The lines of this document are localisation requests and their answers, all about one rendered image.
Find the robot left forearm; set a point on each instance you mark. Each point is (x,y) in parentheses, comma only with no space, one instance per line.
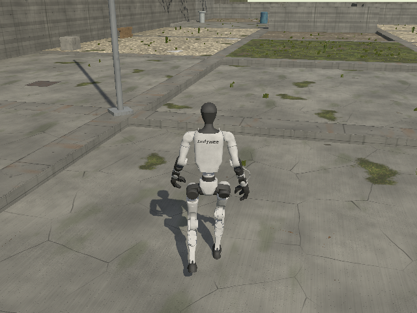
(176,170)

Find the robot torso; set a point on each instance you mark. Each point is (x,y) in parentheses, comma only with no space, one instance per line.
(208,149)

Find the robot right thigh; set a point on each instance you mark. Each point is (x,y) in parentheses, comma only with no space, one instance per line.
(223,193)

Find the left robot hand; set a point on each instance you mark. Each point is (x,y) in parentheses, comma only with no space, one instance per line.
(180,178)

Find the robot right forearm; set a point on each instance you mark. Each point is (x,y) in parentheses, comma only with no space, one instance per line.
(240,174)

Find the right robot upper arm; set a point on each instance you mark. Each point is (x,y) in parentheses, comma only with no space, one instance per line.
(232,148)

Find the right robot hand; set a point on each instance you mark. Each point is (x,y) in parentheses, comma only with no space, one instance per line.
(244,190)

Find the left robot upper arm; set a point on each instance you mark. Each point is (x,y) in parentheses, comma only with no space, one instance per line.
(184,147)

